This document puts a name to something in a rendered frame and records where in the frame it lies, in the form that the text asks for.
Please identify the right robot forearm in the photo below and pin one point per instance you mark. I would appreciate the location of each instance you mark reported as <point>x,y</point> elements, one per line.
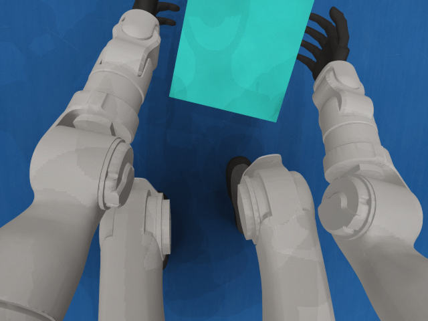
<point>349,131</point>

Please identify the carton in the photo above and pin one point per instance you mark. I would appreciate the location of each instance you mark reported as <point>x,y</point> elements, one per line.
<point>238,55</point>

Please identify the robot shin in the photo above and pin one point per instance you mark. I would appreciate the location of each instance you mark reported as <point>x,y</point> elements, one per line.
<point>275,160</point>
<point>107,221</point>

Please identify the right robot shin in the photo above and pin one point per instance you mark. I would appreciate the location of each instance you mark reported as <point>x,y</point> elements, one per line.
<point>275,160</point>

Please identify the left robot shin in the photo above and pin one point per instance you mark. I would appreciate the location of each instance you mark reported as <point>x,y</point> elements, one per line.
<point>107,221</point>

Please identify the left robot forearm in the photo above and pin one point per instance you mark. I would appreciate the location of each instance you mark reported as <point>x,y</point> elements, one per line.
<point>118,83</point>

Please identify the left robot hand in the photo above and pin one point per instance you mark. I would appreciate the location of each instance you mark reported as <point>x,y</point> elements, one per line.
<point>154,6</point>

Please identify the right robot upper arm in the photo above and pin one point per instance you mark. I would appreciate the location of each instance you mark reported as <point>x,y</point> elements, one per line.
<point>375,224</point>

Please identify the right robot hand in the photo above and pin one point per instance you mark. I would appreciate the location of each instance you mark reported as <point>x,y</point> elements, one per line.
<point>334,46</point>

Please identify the left robot upper arm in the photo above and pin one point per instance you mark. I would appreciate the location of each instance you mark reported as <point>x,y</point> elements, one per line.
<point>77,175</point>

